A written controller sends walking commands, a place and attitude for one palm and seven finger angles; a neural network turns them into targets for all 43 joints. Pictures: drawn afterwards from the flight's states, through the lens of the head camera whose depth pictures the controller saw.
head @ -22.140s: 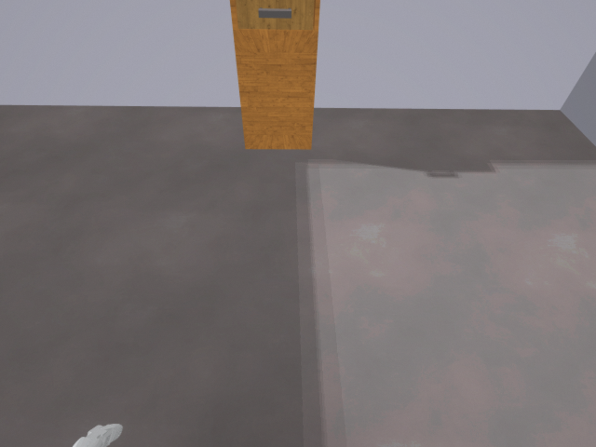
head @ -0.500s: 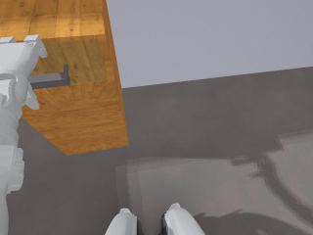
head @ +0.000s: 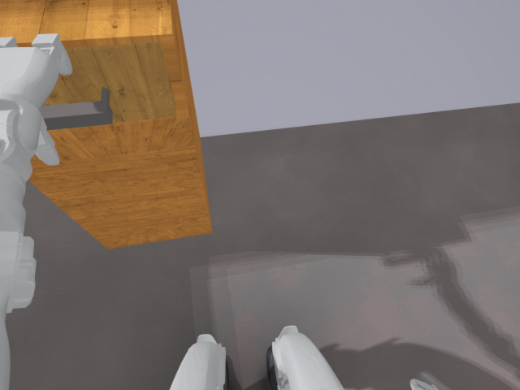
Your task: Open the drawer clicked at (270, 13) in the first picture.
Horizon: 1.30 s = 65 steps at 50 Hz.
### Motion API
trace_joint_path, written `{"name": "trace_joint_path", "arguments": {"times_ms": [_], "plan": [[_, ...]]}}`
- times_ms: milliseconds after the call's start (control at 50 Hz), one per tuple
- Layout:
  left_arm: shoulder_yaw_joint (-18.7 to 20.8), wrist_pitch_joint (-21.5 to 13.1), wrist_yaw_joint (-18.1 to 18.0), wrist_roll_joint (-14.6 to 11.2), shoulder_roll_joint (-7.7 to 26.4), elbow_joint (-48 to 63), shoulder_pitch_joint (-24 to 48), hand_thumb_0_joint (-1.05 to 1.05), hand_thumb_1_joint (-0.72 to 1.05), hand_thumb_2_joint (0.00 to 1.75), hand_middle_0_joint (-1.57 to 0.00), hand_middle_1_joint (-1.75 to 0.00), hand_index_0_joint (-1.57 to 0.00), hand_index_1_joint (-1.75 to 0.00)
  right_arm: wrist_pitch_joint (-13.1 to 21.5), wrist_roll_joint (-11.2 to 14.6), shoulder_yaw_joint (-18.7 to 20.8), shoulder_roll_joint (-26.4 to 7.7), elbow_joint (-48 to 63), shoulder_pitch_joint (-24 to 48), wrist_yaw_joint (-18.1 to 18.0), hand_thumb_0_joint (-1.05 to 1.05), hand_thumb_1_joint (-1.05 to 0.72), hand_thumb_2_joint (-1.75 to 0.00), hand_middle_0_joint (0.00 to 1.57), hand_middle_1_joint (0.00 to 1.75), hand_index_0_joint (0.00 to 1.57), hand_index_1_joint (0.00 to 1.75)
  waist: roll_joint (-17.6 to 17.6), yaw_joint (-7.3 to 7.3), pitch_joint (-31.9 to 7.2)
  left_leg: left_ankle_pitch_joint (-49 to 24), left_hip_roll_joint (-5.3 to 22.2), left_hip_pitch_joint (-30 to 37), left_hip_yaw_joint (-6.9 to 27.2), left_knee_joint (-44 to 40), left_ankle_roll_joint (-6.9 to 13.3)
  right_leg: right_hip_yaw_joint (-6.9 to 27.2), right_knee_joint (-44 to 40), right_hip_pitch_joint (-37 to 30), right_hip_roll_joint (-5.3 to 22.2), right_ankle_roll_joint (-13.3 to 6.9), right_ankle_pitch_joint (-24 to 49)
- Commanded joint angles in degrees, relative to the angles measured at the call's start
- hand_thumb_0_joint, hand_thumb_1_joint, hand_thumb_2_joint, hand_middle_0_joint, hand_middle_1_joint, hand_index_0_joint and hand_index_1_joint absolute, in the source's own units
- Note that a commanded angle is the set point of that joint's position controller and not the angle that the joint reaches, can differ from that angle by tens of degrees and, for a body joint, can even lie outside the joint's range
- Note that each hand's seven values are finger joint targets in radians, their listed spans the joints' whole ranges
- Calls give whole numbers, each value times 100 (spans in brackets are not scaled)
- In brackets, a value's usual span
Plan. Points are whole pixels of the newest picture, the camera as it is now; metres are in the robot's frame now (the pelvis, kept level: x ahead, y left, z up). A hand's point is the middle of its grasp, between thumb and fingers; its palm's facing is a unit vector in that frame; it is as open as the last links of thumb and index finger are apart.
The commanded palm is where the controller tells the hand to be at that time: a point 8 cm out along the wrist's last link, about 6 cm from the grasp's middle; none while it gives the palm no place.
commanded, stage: lower the fingers behind the handle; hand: left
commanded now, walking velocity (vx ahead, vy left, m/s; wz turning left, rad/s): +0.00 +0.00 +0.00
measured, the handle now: (66, 106) +0.57 +0.28 +0.04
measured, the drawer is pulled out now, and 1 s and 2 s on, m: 0.00 0.00 0.00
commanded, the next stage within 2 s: lift the fingers back up to retry in 0.32 s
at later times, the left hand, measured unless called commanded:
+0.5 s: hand (41, 103) +0.53 +0.28 +0.09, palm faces +0.02 +0.03 -1.00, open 13.8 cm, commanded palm +0.53 +0.31 +0.07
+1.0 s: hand (36, 101) +0.52 +0.29 +0.10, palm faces -0.03 +0.02 -1.00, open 13.7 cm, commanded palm +0.53 +0.31 +0.14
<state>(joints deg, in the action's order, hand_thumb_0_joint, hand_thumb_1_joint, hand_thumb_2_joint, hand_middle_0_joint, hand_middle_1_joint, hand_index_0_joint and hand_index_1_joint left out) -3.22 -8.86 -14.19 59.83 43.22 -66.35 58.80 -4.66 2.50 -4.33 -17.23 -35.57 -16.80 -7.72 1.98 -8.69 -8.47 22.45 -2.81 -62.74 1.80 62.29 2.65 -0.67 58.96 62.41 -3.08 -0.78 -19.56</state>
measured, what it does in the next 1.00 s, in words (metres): stands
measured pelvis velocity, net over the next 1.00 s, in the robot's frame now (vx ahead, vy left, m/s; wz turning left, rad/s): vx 0.02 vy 0.00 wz -0.01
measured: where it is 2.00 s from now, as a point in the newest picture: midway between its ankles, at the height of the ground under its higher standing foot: outside the picture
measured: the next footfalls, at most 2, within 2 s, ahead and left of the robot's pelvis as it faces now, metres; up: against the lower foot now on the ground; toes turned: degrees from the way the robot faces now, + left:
none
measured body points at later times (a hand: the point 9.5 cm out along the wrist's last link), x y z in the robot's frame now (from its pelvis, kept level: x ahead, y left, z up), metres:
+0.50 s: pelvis +0.00 +0.00 +0.00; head +0.12 +0.01 +0.43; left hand +0.52 +0.28 +0.15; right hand +0.06 -0.28 -0.12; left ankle +0.06 +0.09 -0.65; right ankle +0.08 -0.11 -0.65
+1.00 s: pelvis +0.02 +0.00 +0.03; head +0.14 +0.00 +0.46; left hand +0.52 +0.28 +0.15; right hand +0.03 -0.27 -0.09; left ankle +0.06 +0.09 -0.65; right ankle +0.08 -0.11 -0.65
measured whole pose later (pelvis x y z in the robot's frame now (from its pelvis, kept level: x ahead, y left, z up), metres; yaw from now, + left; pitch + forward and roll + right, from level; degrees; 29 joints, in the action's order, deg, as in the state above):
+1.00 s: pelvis +0.02 +0.00 +0.03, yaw +0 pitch +21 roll -2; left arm 0.1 -12.0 -12.8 58.8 43.2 -62.3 51.7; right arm -6.3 3.1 -3.4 -17.3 -35.5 -21.1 -7.1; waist 3.1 -8.0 -5.9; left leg 21.1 -2.2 -54.5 1.9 54.9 2.5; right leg -0.2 50.9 54.0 -3.5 -0.7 -17.8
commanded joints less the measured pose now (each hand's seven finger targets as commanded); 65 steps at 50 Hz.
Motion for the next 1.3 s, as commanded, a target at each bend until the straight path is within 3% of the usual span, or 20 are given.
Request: {"name": "trace_joint_path", "arguments": {"times_ms": [0, 280, 400, 640, 700, 720, 800, 920, 960, 1000, 1040, 1080, 1140, 1280], "plan": [[183, 486, 332, 97, 1567, -185, 1221, 0, -50, 30, -30, -120, -30, -120, 101, 5, 376, -1003, 401, -572, -125, 0, -90, -90, 20, 30, 20, 30, -264, -151, -1431, 1231, -59, 565, -37, -974, 121, 116, -1229, -1112, 62, -47, -1406], [151, 567, 383, 28, 1485, -118, 1217, 0, -50, 30, -30, -120, -30, -120, 76, 30, 365, -979, 430, -574, -119, 0, -90, -90, 20, 30, 20, 30, -345, -173, -1386, 1212, -59, 572, -43, -973, 122, 113, -1255, -1140, 66, -32, -1378], [157, 548, 389, 71, 1461, -133, 1243, 0, -50, 30, -30, -120, -30, -120, 59, 18, 375, -978, 417, -624, -93, 0, -90, -90, 20, 30, 20, 30, -221, -175, -1379, 1179, -44, 612, 1, -968, 112, 70, -1172, -1036, 57, -49, -1270], [469, 495, 337, -59, 1867, 141, 1494, 0, -50, 30, -30, -120, -30, -120, -3, 55, 378, -977, 494, -897, -70, 0, -90, -90, 20, 30, 20, 30, -187, -149, -1504, 1142, 1, 869, -43, -1245, 109, 130, -1475, -1631, 65, 9, -1148], [480, 446, 314, -102, 1903, 205, 1483, 0, -50, 30, -30, -120, -30, -120, 5, 65, 362, -956, 500, -950, -61, 0, -90, -90, 20, 30, 20, 30, -17, -101, -1500, 1189, -26, 900, -80, -1339, 107, 162, -1576, -1788, 72, 19, -1195], [547, 415, 306, -131, 1984, 284, 1489, 0, -50, 30, -30, -120, -30, -120, 16, 69, 363, -965, 501, -961, -71, 0, -90, -90, 20, 30, 20, 30, -161, -104, -1520, 1185, -20, 898, -81, -1359, 120, 177, -1619, -1890, 74, 34, -1211], [813, 254, 252, -175, 2306, 586, 1540, 0, -50, 30, -30, -120, -30, -120, -14, 71, 376, -955, 468, -1009, -83, 0, -90, -90, 20, 30, 20, 30, -30, 19, -1709, 984, -22, 1021, -98, -1465, 128, 222, -1702, -2240, 83, 31, -1021], [1079, 101, 47, -278, 2434, 981, 1616, 0, -50, 30, -30, -120, -30, -120, -52, 57, 448, -936, 385, -1032, -34, 0, -90, -90, 20, 30, 20, 30, 105, 106, -1824, 693, -3, 1383, -81, -1692, 122, 221, -1864, -2576, 71, 30, -728], [1180, 66, -40, -278, 2530, 1166, 1727, 0, -50, 30, -30, -120, -30, -120, -74, 34, 475, -933, 340, -1053, -22, 0, -90, -90, 20, 30, 20, 30, 259, 146, -2042, 461, 7, 1627, -54, -1761, 118, 207, -1866, -2696, 62, 17, -527], [1184, 80, -117, -281, 2443, 1277, 1806, 0, -50, 30, -30, -120, -30, -120, -88, 16, 501, -924, 295, -1056, 8, 0, -90, -90, 20, 30, 20, 30, 353, 152, -2073, 299, 10, 1836, -22, -1865, 104, 162, -1905, -2751, 55, 6, -390], [1126, 103, -169, -273, 2270, 1126, 1734, 0, -50, 30, -30, -120, -30, -120, -93, 6, 509, -923, 231, -1033, 24, 0, -90, -90, 20, 30, 20, 30, 177, 93, -1903, 190, 36, 1921, 3, -1902, 106, 126, -1958, -2689, 38, 0, -293], [1149, 119, -235, -259, 2241, 1049, 1659, 0, -50, 30, -30, -120, -30, -120, -105, -19, 519, -944, 180, -1034, 45, 0, -90, -90, 20, 30, 20, 30, 156, 113, -1771, 119, 31, 1929, 3, -1936, 95, 107, -1973, -2661, 45, 0, -247], [1274, 149, -320, -206, 2276, 1130, 1665, 0, -50, 30, -30, -120, -30, -120, -156, -68, 565, -939, 142, -1018, 92, 0, -90, -90, 20, 30, 20, 30, 202, 181, -2062, -309, 17, 2139, -22, -1905, 97, 123, -1969, -2849, 25, -26, 78], [1257, 254, -391, -142, 2235, 984, 1433, 0, -50, 30, -30, -120, -30, -120, -240, -70, 588, -918, 133, -868, 121, 0, -90, -90, 20, 30, 20, 30, 93, 214, -1837, -473, -7, 2071, -104, -1931, 88, 165, -2031, -3042, 45, -8, 319]]}}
